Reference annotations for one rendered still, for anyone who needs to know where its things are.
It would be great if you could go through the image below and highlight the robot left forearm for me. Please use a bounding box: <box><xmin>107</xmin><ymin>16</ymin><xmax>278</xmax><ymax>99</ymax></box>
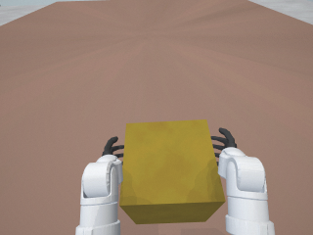
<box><xmin>75</xmin><ymin>155</ymin><xmax>123</xmax><ymax>235</ymax></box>

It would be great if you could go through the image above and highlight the left robot hand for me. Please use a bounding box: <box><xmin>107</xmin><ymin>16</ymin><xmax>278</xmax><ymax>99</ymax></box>
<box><xmin>102</xmin><ymin>136</ymin><xmax>124</xmax><ymax>165</ymax></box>

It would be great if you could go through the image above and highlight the robot right forearm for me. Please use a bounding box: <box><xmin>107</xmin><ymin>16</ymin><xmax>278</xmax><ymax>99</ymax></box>
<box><xmin>217</xmin><ymin>147</ymin><xmax>276</xmax><ymax>235</ymax></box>

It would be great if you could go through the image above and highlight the right robot hand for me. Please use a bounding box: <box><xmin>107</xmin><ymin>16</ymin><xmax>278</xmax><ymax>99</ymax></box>
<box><xmin>210</xmin><ymin>127</ymin><xmax>237</xmax><ymax>165</ymax></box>

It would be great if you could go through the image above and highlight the carton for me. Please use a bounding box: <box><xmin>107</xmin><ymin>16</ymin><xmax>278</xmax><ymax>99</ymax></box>
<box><xmin>119</xmin><ymin>119</ymin><xmax>226</xmax><ymax>224</ymax></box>

